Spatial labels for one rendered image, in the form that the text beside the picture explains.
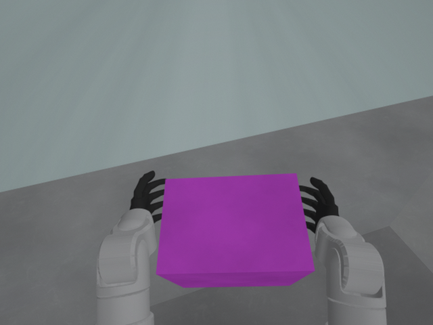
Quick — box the left robot forearm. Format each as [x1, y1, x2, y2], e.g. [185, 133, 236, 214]
[94, 209, 157, 325]

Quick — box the right robot forearm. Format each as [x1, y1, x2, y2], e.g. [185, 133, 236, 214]
[315, 215, 387, 325]

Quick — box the right robot hand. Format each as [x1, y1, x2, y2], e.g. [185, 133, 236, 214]
[299, 177, 339, 233]

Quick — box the left robot hand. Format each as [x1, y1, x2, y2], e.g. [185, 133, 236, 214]
[130, 171, 166, 223]

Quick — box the carton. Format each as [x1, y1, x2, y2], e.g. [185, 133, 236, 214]
[156, 173, 315, 288]

